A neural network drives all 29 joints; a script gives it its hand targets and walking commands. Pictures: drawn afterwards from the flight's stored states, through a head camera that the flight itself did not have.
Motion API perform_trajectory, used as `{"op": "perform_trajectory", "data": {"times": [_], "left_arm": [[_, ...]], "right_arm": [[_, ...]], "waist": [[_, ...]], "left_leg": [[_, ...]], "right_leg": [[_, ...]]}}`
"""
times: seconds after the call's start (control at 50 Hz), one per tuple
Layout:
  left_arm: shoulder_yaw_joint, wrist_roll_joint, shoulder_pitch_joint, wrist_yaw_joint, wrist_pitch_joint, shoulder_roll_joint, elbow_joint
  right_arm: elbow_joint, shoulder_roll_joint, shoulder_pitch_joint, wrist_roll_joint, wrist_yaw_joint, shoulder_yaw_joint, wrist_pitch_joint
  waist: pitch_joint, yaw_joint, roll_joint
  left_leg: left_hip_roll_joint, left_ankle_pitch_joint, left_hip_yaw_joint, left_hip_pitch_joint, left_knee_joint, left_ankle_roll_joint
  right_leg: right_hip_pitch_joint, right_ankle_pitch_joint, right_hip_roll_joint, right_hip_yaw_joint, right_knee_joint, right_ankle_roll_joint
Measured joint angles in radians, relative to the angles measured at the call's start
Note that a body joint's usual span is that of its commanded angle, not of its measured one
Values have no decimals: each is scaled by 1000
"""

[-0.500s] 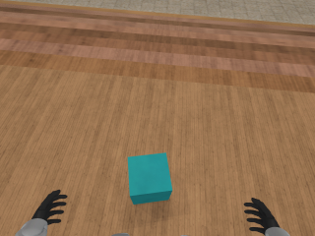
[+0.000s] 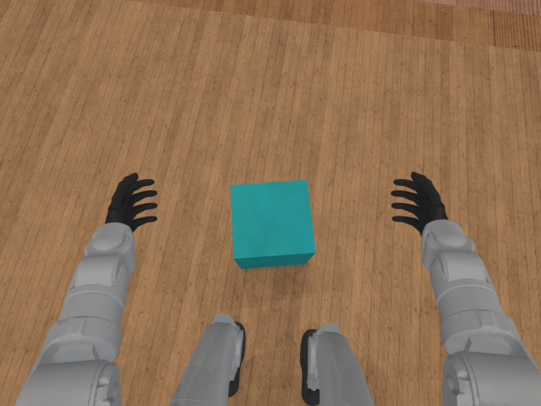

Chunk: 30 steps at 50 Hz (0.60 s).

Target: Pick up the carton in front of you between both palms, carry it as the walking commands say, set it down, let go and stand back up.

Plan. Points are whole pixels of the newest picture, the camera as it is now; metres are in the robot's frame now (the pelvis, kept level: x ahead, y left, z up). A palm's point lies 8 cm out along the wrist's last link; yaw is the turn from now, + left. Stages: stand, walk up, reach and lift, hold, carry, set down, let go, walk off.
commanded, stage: reach and lift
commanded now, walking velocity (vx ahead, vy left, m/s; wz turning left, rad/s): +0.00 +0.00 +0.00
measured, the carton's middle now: (271, 228) +0.48 +0.03 -0.56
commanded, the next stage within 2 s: none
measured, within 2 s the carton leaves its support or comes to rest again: neither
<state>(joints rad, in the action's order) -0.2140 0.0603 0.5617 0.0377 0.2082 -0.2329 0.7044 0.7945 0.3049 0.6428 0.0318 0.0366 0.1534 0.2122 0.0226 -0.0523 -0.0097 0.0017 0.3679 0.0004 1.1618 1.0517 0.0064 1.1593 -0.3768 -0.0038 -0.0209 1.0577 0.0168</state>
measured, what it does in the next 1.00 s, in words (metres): lowers itself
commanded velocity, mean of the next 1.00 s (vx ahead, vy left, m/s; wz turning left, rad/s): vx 0.00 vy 0.00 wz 0.00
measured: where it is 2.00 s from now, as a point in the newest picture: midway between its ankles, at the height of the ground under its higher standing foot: (270, 376)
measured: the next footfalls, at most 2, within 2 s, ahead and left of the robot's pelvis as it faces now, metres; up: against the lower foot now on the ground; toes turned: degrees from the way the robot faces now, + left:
none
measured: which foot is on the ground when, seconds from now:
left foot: down 0.00-1.00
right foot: down 0.00-1.00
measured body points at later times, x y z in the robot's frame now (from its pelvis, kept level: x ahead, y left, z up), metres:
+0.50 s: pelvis -0.01 -0.01 -0.06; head +0.31 -0.01 +0.26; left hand +0.48 +0.22 -0.18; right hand +0.54 -0.16 -0.18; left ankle +0.06 +0.12 -0.65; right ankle +0.05 -0.13 -0.65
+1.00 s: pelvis -0.06 -0.01 -0.26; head +0.30 -0.01 +0.01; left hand +0.46 +0.22 -0.42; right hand +0.51 -0.17 -0.42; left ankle +0.06 +0.12 -0.65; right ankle +0.05 -0.13 -0.65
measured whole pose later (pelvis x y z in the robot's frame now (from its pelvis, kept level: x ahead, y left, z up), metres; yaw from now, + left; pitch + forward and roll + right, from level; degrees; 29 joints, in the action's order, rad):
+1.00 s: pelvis -0.06 -0.01 -0.26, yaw +1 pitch +45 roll +2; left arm -0.24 0.19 1.24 0.13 0.09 -0.28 0.96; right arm 1.05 0.40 1.37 0.16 -0.09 0.07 0.12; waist -0.14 -0.07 -0.01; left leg 0.01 0.51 -0.01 2.23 1.95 0.03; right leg 2.24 -0.53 0.02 -0.03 1.98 0.01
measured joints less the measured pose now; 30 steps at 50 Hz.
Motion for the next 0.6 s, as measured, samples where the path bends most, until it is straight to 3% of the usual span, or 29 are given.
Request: {"op": "perform_trajectory", "data": {"times": [0.14, 0.28, 0.46, 0.6], "left_arm": [[-65, -9, 292, 31, 38, 23, 95], [-141, -45, 490, 39, 2, 40, 132], [-221, -108, 518, 20, -87, 65, 133], [-226, -106, 483, 7, -135, 76, 167]], "right_arm": [[143, 34, 334, -9, 14, 35, 38], [192, 21, 551, -51, -5, 77, 2], [192, -26, 585, -101, -27, 131, -67], [194, -53, 533, -111, -59, 134, -102]], "waist": [[-23, -22, 0], [-35, -32, -4], [29, -26, -16], [100, -26, -17]], "left_leg": [[-4, -24, 6, 182, 73, 2], [-5, -47, 2, 331, 89, 9], [-10, -28, -3, 476, 113, 15], [-4, 46, -6, 651, 281, 19]], "right_leg": [[187, 25, 6, -7, 77, -1], [339, 45, 8, -4, 101, -6], [486, 26, 13, 0, 125, -14], [659, -52, 12, -2, 294, -12]]}}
